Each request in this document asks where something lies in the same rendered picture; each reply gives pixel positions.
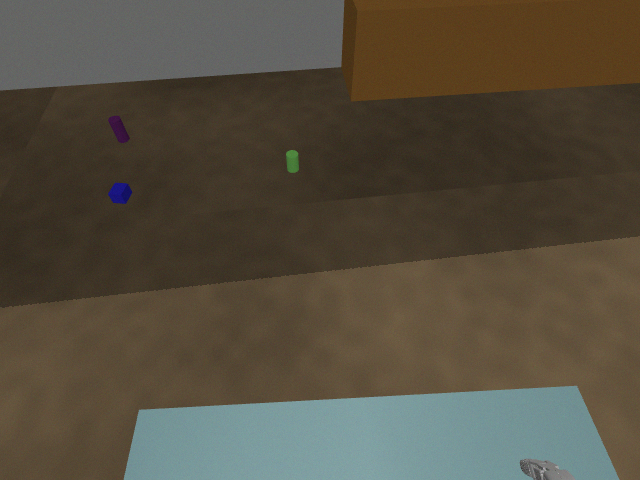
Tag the right robot hand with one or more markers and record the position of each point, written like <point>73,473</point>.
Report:
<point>544,470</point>

